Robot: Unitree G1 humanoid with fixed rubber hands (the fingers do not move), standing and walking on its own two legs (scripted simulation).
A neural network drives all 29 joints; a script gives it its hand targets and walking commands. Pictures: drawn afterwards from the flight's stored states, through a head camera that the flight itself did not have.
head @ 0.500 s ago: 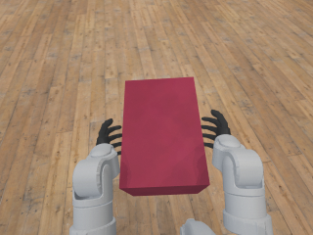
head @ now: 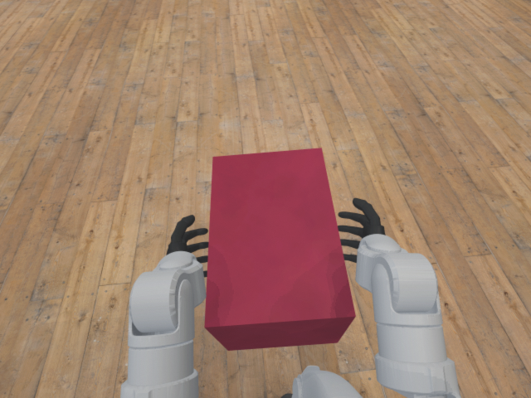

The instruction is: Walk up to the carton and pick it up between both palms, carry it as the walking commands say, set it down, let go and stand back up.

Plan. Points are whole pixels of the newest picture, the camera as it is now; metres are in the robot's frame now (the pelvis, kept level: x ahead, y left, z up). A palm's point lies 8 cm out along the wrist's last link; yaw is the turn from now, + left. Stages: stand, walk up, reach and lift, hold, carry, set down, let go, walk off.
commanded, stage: carry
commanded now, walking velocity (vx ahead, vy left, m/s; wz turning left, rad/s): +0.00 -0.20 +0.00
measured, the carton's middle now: (274, 249) +0.35 +0.01 -0.01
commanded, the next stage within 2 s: none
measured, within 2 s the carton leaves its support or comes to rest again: neither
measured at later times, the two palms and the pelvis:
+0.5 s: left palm (303, 310) +0.21 -0.02 +0.08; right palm (515, 291) +0.23 -0.28 +0.09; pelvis -0.07 -0.15 +0.00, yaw +2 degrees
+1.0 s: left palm (439, 381) +0.14 -0.16 +0.07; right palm out of the picture +0.14 -0.42 +0.08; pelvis -0.16 -0.27 +0.00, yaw -2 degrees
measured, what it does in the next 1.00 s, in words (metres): steps to the right: right foot, then left foot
